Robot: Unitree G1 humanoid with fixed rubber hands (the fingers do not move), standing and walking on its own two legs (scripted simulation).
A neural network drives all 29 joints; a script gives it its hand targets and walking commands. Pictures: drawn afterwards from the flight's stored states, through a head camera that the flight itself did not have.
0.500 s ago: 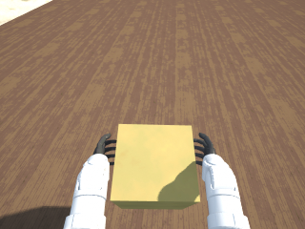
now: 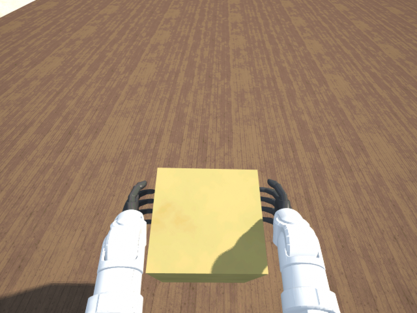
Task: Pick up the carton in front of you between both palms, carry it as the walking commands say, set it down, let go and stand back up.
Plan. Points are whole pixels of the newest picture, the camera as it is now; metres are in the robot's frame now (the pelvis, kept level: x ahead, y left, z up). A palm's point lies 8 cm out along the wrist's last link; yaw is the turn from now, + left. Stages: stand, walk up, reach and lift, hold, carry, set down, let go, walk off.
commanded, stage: carry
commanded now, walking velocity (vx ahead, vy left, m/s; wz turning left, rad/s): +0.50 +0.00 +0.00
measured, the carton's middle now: (205, 231) +0.32 +0.00 -0.06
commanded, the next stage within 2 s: none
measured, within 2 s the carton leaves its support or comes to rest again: neither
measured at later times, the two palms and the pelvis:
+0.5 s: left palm (157, 147) +0.51 +0.13 +0.02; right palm (266, 144) +0.54 -0.16 +0.02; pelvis +0.24 -0.04 +0.01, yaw +5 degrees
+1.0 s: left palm (163, 106) +0.68 +0.14 +0.04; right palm (258, 107) +0.69 -0.16 +0.03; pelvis +0.39 -0.02 +0.00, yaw +2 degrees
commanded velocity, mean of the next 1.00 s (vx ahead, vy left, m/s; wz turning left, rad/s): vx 0.10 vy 0.00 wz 0.00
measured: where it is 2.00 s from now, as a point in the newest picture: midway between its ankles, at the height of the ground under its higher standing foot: (205, 300)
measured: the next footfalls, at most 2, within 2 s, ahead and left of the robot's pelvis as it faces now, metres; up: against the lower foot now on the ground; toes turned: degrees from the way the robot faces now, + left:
right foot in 0.32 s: +0.29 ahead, -0.13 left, +0.00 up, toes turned -8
left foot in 0.62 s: +0.41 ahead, +0.08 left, +0.00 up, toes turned -9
